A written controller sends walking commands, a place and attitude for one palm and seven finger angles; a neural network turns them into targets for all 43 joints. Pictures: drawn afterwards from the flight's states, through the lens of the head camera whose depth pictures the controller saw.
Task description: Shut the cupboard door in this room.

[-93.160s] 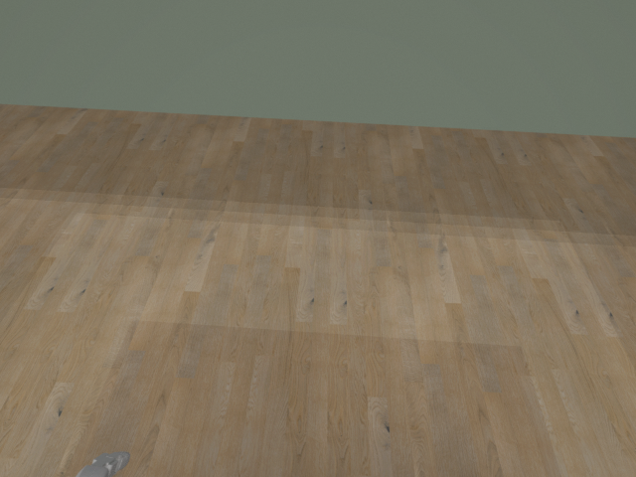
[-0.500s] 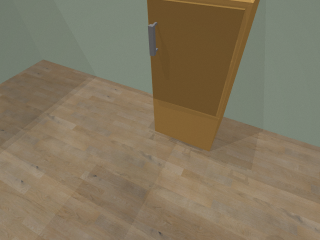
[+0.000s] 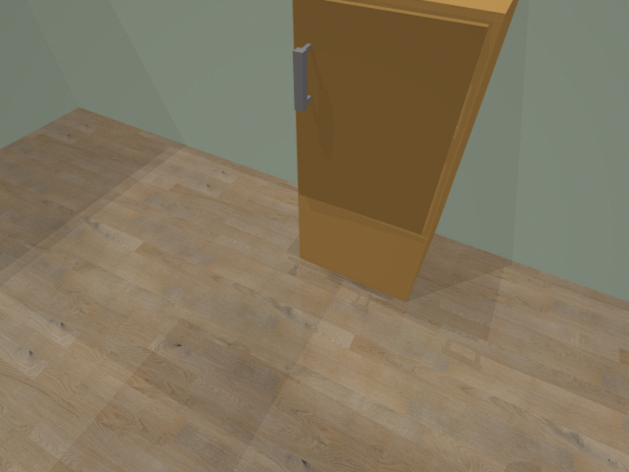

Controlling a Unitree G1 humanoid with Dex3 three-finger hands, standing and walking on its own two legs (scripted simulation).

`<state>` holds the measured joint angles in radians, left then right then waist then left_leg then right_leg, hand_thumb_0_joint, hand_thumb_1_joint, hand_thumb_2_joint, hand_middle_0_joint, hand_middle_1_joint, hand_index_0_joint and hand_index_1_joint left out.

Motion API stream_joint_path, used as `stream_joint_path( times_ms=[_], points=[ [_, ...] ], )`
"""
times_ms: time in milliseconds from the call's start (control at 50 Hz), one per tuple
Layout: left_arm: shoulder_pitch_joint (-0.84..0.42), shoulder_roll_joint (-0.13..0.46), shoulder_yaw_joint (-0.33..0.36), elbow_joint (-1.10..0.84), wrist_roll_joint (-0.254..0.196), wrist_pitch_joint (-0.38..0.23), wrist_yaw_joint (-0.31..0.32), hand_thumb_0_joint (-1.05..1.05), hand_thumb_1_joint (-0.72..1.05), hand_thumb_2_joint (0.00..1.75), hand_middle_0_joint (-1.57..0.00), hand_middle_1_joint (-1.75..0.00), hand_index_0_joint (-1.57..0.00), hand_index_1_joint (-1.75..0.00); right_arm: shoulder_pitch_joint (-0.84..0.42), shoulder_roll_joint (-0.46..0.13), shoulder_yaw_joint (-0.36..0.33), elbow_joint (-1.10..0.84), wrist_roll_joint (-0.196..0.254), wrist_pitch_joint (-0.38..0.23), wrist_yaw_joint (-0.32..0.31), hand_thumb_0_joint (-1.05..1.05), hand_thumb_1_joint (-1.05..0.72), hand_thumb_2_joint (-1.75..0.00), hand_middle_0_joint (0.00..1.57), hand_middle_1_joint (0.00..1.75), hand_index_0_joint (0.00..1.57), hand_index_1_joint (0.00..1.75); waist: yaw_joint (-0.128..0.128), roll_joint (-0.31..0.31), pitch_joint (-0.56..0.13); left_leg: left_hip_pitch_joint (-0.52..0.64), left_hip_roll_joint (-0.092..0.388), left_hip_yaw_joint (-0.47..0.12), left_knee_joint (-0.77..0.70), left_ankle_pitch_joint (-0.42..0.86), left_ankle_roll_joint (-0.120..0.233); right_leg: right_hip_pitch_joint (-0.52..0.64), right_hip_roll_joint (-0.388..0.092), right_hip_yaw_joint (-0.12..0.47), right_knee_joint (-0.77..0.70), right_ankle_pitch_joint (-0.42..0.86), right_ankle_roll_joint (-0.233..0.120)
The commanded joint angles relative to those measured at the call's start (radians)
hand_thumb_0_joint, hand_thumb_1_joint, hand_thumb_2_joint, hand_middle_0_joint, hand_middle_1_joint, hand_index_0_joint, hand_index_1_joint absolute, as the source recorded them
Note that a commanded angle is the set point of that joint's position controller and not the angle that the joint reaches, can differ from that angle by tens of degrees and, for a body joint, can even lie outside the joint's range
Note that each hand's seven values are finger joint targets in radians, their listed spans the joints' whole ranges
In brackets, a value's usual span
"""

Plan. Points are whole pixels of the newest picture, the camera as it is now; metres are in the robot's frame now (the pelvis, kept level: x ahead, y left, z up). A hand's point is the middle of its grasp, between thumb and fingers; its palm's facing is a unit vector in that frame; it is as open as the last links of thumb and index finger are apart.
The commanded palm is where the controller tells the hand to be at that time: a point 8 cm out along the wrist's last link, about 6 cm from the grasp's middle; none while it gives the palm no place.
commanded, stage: look to check the result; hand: left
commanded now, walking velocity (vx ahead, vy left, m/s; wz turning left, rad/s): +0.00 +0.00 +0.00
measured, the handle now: (304, 77) +0.98 +0.08 +0.04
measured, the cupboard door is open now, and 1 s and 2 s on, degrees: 2 2 2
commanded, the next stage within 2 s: walk to a spot facing it in 0.36 s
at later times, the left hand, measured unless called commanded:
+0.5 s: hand out of the picture +0.07 +0.22 -0.16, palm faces +0.00 -0.95 -0.31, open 7.4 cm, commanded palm none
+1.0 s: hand out of the picture -0.02 +0.25 -0.21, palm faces +0.27 -0.94 -0.21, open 7.4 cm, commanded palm none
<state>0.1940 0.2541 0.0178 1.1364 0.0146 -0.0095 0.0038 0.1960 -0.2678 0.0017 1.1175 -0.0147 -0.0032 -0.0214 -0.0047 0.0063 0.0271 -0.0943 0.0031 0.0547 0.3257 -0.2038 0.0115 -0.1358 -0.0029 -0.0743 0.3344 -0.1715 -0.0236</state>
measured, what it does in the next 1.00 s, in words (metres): steps on the spot, turning left: left foot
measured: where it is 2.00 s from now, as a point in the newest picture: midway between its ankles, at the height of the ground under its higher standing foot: outside the picture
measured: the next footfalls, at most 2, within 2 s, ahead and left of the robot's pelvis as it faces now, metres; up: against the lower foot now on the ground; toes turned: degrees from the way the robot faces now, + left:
left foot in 0.92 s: +0.02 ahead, +0.14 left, +0.00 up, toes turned +19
right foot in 1.42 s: +0.15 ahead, -0.03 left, +0.00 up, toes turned +29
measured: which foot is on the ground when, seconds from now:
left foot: down 0.00-0.68, up 0.70-0.90, down 0.92-1.00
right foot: down 0.00-0.92, up 0.94-1.00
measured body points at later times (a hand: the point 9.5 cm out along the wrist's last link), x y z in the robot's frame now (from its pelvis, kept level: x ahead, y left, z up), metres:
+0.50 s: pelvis +0.01 -0.01 +0.00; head +0.01 -0.02 +0.45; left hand +0.07 +0.27 -0.14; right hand +0.07 -0.29 -0.15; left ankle -0.02 +0.11 -0.75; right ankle +0.01 -0.10 -0.75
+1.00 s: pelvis -0.02 +0.04 -0.03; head +0.01 +0.08 +0.42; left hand -0.03 +0.30 -0.19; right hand +0.06 -0.19 -0.17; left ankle -0.02 +0.13 -0.75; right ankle +0.00 -0.10 -0.71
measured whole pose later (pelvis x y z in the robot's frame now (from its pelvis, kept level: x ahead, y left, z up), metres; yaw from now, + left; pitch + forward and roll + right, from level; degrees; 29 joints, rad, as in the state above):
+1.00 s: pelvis -0.02 +0.04 -0.03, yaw +16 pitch -1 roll -2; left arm 0.20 0.23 0.07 0.98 0.02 0.08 0.02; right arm 0.25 -0.17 -0.03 0.99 -0.03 0.04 0.00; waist -0.03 -0.04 0.11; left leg -0.35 0.01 0.05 0.69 -0.33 0.05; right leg -0.38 -0.11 -0.13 0.94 -0.52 0.04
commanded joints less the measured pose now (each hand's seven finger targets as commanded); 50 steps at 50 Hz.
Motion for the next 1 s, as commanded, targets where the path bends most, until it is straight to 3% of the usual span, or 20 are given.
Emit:
stream_joint_path(
  times_ms=[0,320,480,560,620,640,680,720,760,800,820,860,880,900,920,940,960,980],
  points=[
    [-0.004,0.182,0.028,-0.045,-0.002,-0.023,0.013,0.00,0.90,0.90,-0.20,-0.30,-0.20,-0.30,-0.012,-0.167,-0.033,-0.049,0.002,-0.016,-0.008,0.00,-0.90,-0.90,0.20,0.30,0.20,0.30,0.002,0.003,-0.019,-0.029,0.121,-0.106,-0.062,0.130,0.013,0.030,-0.124,0.127,-0.060,0.138,-0.027],
    [-0.029,0.217,0.029,-0.050,-0.002,-0.027,0.013,0.00,0.90,0.90,-0.20,-0.30,-0.20,-0.30,-0.041,-0.199,-0.034,-0.052,0.003,-0.015,-0.005,0.00,-0.90,-0.90,0.20,0.30,0.20,0.30,0.003,-0.016,-0.049,0.001,0.126,-0.107,-0.064,0.163,0.011,0.061,-0.130,0.125,-0.066,0.197,-0.028],
    [-0.046,0.228,0.032,-0.055,-0.002,-0.026,0.013,0.00,0.90,0.90,-0.20,-0.30,-0.20,-0.30,-0.052,-0.204,-0.033,-0.053,0.002,-0.013,-0.003,0.00,-0.90,-0.90,0.20,0.30,0.20,0.30,0.004,-0.003,-0.023,-0.021,0.123,-0.109,-0.069,0.162,0.005,0.070,-0.136,0.116,-0.064,0.197,-0.025],
    [0.012,0.139,0.021,-0.053,-0.005,0.004,0.025,0.00,0.90,0.90,-0.20,-0.30,-0.20,-0.30,0.000,-0.092,-0.014,-0.053,0.001,0.013,0.002,0.00,-0.90,-0.90,0.20,0.30,0.20,0.30,0.010,-0.016,-0.012,-0.093,0.102,-0.101,0.000,0.181,-0.013,0.069,-0.159,0.079,0.006,0.188,-0.008],
    [0.038,0.173,0.040,-0.077,0.001,0.017,0.030,0.00,0.90,0.90,-0.20,-0.30,-0.20,-0.30,0.008,-0.092,-0.027,-0.080,0.002,0.029,0.005,0.00,-0.90,-0.90,0.20,0.30,0.20,0.30,0.023,-0.077,-0.015,-0.174,0.056,-0.075,0.134,0.128,-0.022,0.075,-0.233,0.107,0.008,0.184,-0.056],
    [0.046,0.185,0.048,-0.087,0.003,0.019,0.032,0.00,0.90,0.90,-0.20,-0.30,-0.20,-0.30,0.014,-0.084,-0.034,-0.087,0.002,0.034,0.005,0.00,-0.90,-0.90,0.20,0.30,0.20,0.30,0.027,-0.119,-0.031,-0.206,0.040,-0.051,0.228,0.037,-0.028,0.088,-0.287,0.134,-0.015,0.194,-0.091],
    [0.068,0.189,0.058,-0.111,0.012,0.020,0.036,0.00,0.90,0.90,-0.20,-0.30,-0.20,-0.30,0.000,-0.080,-0.049,-0.117,-0.001,0.047,0.003,0.00,-0.90,-0.90,0.20,0.30,0.20,0.30,0.044,-0.168,-0.022,-0.306,0.022,-0.044,0.518,-0.292,-0.031,0.093,-0.387,0.182,-0.032,0.307,-0.187],
    [0.037,0.169,0.062,-0.139,0.018,0.020,0.044,0.00,0.90,0.90,-0.20,-0.30,-0.20,-0.30,0.012,-0.069,-0.059,-0.133,0.003,0.054,0.006,0.00,-0.90,-0.90,0.20,0.30,0.20,0.30,0.024,-0.130,-0.008,-0.350,0.049,-0.063,0.690,-0.328,-0.032,0.055,-0.415,0.138,-0.018,0.341,-0.212],
    [-0.001,0.170,0.069,-0.178,0.021,0.018,0.041,0.00,0.90,0.90,-0.20,-0.30,-0.20,-0.30,0.020,-0.038,-0.059,-0.148,0.007,0.055,0.016,0.00,-0.90,-0.90,0.20,0.30,0.20,0.30,0.000,-0.103,-0.004,-0.330,0.075,-0.052,0.639,-0.325,-0.042,0.028,-0.396,0.048,0.024,0.370,-0.183],
    [-0.006,0.177,0.076,-0.199,0.021,0.019,0.038,0.00,0.90,0.90,-0.20,-0.30,-0.20,-0.30,0.027,-0.019,-0.060,-0.165,0.006,0.054,0.025,0.00,-0.90,-0.90,0.20,0.30,0.20,0.30,-0.004,-0.115,-0.007,-0.282,0.080,-0.021,0.546,-0.282,-0.046,-0.019,-0.391,0.005,0.052,0.313,-0.150],
    [-0.020,0.176,0.080,-0.205,0.022,0.020,0.037,0.00,0.90,0.90,-0.20,-0.30,-0.20,-0.30,0.050,-0.015,-0.062,-0.169,0.007,0.052,0.029,0.00,-0.90,-0.90,0.20,0.30,0.20,0.30,-0.020,-0.136,-0.009,-0.254,0.085,-0.010,0.474,-0.238,-0.046,-0.037,-0.386,-0.018,0.082,0.264,-0.126],
    [-0.008,0.160,0.082,-0.214,0.012,0.028,0.032,0.00,0.90,0.90,-0.20,-0.30,-0.20,-0.30,0.117,-0.020,-0.064,-0.160,-0.001,0.046,0.031,0.00,-0.90,-0.90,0.20,0.30,0.20,0.30,-0.044,-0.090,-0.023,-0.125,0.063,0.025,0.273,-0.053,-0.042,-0.120,-0.344,-0.086,0.188,0.120,-0.058],
    [0.018,0.118,0.078,-0.221,0.006,0.037,0.029,0.00,0.90,0.90,-0.20,-0.30,-0.20,-0.30,0.165,-0.070,-0.073,-0.152,-0.006,0.038,0.032,0.00,-0.90,-0.90,0.20,0.30,0.20,0.30,-0.057,0.113,-0.031,-0.065,0.128,-0.125,0.110,0.076,-0.014,-0.217,-0.260,-0.130,0.349,-0.083,0.003],
    [0.021,0.051,0.065,-0.255,-0.001,0.046,0.025,0.00,0.90,0.90,-0.20,-0.30,-0.20,-0.30,0.202,-0.171,-0.099,-0.158,-0.016,0.032,0.023,0.00,-0.90,-0.90,0.20,0.30,0.20,0.30,-0.071,0.415,-0.011,-0.065,0.346,-0.489,-0.027,0.295,0.094,-0.395,-0.107,-0.135,0.575,-0.483,0.087],
    [-0.068,0.075,0.058,-0.291,0.008,0.051,0.028,0.00,0.90,0.90,-0.20,-0.30,-0.20,-0.30,0.243,-0.191,-0.103,-0.145,-0.019,0.034,0.011,0.00,-0.90,-0.90,0.20,0.30,0.20,0.30,-0.104,0.295,-0.005,-0.102,0.396,-0.542,-0.053,0.262,0.168,-0.397,-0.088,0.010,0.711,-0.485,0.063],
    [-0.063,0.061,0.068,-0.300,0.007,0.051,0.022,0.00,0.90,0.90,-0.20,-0.30,-0.20,-0.30,0.211,-0.191,-0.102,-0.158,-0.025,0.033,0.005,0.00,-0.90,-0.90,0.20,0.30,0.20,0.30,-0.073,0.213,-0.025,-0.146,0.375,-0.503,-0.078,0.033,0.180,-0.392,-0.103,0.050,0.766,-0.409,0.053],
    [-0.069,0.050,0.078,-0.284,0.013,0.052,0.019,0.00,0.90,0.90,-0.20,-0.30,-0.20,-0.30,0.164,-0.159,-0.098,-0.178,-0.025,0.028,-0.001,0.00,-0.90,-0.90,0.20,0.30,0.20,0.30,-0.060,0.213,-0.013,-0.174,0.308,-0.489,-0.087,-0.123,0.135,-0.421,-0.101,0.068,0.797,-0.329,0.056],
    [-0.056,0.060,0.080,-0.272,0.013,0.049,0.012,0.00,0.90,0.90,-0.20,-0.30,-0.20,-0.30,0.122,-0.139,-0.086,-0.190,-0.025,0.024,-0.005,0.00,-0.90,-0.90,0.20,0.30,0.20,0.30,-0.041,0.194,-0.008,-0.173,0.272,-0.462,-0.091,-0.193,0.108,-0.438,-0.097,0.087,0.809,-0.252,0.061]
  ],
)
